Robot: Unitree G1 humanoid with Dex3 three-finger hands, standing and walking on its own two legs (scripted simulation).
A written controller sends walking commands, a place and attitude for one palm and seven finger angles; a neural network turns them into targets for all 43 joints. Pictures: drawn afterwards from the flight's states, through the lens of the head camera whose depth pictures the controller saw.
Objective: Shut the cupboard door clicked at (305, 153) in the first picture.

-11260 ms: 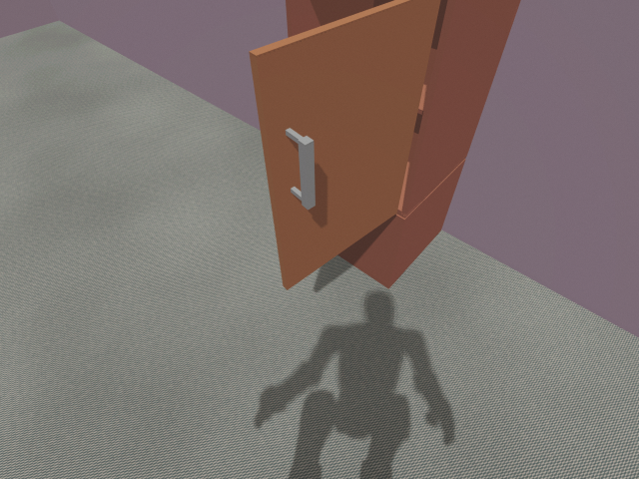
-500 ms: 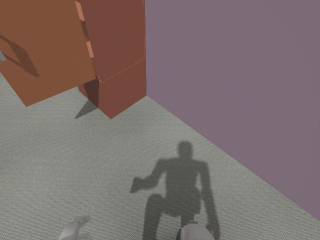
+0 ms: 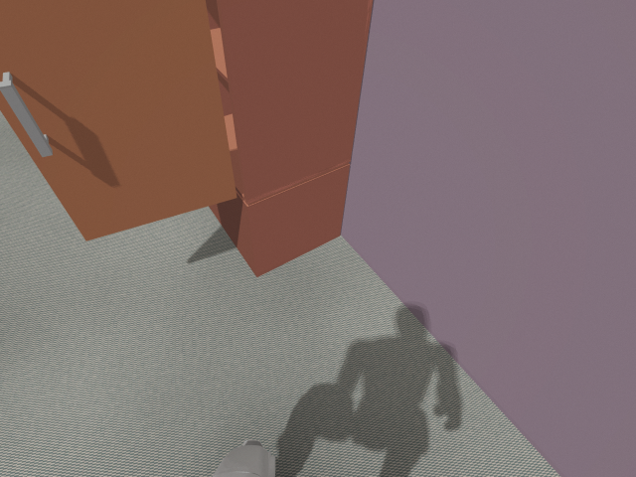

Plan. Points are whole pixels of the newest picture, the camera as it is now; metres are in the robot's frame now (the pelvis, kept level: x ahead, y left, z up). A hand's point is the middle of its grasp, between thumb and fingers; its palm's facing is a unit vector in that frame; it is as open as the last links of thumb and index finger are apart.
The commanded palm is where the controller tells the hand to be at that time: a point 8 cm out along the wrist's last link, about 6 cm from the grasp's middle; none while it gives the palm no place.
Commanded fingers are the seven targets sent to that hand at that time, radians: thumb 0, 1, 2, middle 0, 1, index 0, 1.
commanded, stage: turn to face it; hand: left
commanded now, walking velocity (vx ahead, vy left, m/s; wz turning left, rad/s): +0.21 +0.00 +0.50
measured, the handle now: (27, 115) +0.67 +0.61 +0.04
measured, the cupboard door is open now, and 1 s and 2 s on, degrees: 82 82 82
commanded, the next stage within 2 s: take the last steps up to it in 0.90 s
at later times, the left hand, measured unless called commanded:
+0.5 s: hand (165, 412) +0.22 +0.25 -0.16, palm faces +0.23 -0.95 -0.21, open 7.4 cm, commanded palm none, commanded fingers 0.00 0.90 0.90 -0.20 -0.30 -0.20 -0.30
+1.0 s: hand out of the picture +0.11 +0.17 -0.16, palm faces +0.48 -0.84 -0.24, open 7.4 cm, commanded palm none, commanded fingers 0.00 0.90 0.90 -0.20 -0.30 -0.20 -0.30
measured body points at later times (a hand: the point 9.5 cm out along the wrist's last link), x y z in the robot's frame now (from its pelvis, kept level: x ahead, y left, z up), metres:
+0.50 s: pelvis +0.14 +0.03 +0.00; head +0.18 +0.06 +0.45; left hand +0.21 +0.30 -0.14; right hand +0.24 -0.20 -0.14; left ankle +0.15 +0.11 -0.74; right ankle +0.19 -0.13 -0.67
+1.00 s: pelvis +0.18 -0.02 +0.00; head +0.22 +0.00 +0.45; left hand +0.09 +0.21 -0.14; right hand +0.39 -0.20 -0.14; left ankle +0.11 +0.11 -0.69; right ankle +0.19 -0.12 -0.74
